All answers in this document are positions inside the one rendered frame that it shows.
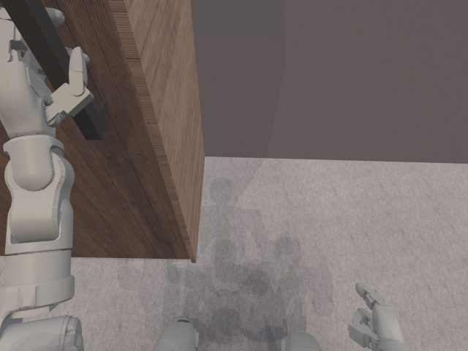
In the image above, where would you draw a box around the robot left forearm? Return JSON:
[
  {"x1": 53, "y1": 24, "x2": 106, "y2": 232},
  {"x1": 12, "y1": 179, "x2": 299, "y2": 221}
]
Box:
[{"x1": 0, "y1": 135, "x2": 75, "y2": 338}]

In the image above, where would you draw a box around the handle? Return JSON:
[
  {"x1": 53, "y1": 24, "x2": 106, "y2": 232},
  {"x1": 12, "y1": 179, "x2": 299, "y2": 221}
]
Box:
[{"x1": 0, "y1": 0, "x2": 108, "y2": 140}]

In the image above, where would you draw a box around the robot right hand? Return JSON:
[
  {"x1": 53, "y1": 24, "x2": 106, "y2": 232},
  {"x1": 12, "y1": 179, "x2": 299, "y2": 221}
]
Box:
[{"x1": 348, "y1": 283, "x2": 406, "y2": 351}]

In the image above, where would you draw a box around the wardrobe door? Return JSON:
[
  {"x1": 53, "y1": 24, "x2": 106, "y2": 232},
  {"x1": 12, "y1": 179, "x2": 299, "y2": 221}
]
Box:
[{"x1": 0, "y1": 0, "x2": 190, "y2": 260}]

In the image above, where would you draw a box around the left robot thigh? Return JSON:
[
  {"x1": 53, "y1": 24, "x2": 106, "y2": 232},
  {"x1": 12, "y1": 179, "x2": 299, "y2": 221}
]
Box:
[{"x1": 152, "y1": 322, "x2": 199, "y2": 351}]

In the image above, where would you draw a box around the robot thigh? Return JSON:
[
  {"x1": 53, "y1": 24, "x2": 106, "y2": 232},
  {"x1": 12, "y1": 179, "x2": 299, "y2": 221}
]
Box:
[
  {"x1": 281, "y1": 331, "x2": 322, "y2": 351},
  {"x1": 152, "y1": 322, "x2": 199, "y2": 351}
]

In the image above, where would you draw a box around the robot left upper arm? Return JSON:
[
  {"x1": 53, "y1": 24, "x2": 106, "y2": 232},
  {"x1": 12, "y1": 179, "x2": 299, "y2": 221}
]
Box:
[{"x1": 0, "y1": 315, "x2": 84, "y2": 351}]

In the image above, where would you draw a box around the right robot thigh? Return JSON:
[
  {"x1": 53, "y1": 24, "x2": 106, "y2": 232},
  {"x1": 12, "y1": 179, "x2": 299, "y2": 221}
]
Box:
[{"x1": 281, "y1": 331, "x2": 322, "y2": 351}]

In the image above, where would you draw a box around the robot left hand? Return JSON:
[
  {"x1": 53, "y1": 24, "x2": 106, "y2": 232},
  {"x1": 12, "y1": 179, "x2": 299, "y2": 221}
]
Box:
[{"x1": 0, "y1": 7, "x2": 94, "y2": 139}]

